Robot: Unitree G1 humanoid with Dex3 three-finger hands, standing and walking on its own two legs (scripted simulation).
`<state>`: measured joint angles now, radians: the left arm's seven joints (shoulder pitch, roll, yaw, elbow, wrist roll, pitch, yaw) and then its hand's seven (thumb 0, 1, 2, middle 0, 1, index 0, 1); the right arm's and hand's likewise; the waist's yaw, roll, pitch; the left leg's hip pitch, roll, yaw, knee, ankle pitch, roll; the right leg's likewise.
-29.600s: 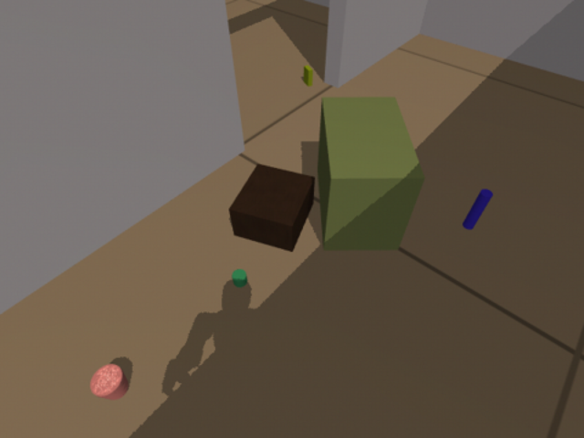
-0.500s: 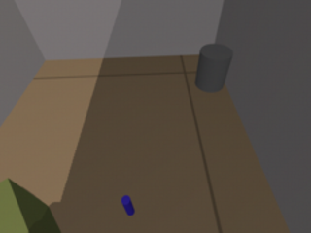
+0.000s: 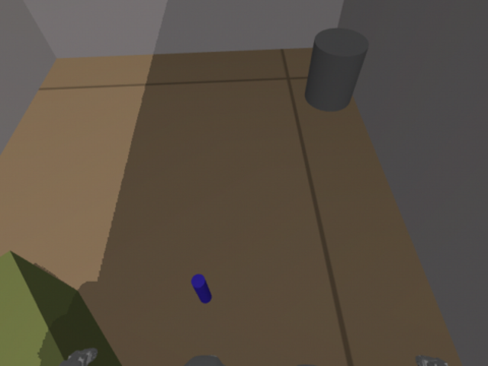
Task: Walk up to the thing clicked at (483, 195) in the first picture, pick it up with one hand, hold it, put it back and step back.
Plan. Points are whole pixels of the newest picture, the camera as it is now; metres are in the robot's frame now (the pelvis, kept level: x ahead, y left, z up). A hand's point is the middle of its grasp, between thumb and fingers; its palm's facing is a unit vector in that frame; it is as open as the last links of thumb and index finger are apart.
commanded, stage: step back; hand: left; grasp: from the side
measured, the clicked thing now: (202, 289) +0.42 +0.19 -0.67
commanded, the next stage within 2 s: none
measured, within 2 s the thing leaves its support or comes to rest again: neither
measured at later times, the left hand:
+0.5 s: hand out of the picture +0.02 +0.32 -0.17, palm faces -0.07 -0.92 -0.38, open 7.4 cm
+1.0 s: hand out of the picture -0.10 +0.33 -0.16, palm faces +0.00 -0.93 -0.37, open 7.4 cm
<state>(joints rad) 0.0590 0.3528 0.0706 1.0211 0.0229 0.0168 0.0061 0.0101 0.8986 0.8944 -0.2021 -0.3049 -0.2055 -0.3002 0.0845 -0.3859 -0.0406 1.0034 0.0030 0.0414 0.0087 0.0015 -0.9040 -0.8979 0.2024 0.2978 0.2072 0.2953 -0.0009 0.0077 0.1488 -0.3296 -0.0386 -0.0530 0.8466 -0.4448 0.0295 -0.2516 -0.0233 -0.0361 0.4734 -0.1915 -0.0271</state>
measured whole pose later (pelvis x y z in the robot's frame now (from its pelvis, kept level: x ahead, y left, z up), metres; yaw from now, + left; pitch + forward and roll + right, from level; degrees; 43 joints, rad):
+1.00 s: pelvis -0.24 +0.07 -0.02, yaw +1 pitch -3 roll +0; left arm 0.10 0.39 0.08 0.79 0.02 0.07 0.02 0.01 0.90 0.89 -0.20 -0.30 -0.20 -0.30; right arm 0.19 -0.37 -0.04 0.88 -0.04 0.02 0.00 0.00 -0.90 -0.90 0.20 0.30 0.21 0.30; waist -0.02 -0.05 0.19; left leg -0.27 -0.04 -0.03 0.65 -0.33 0.03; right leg -0.46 0.06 0.12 0.96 -0.50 -0.02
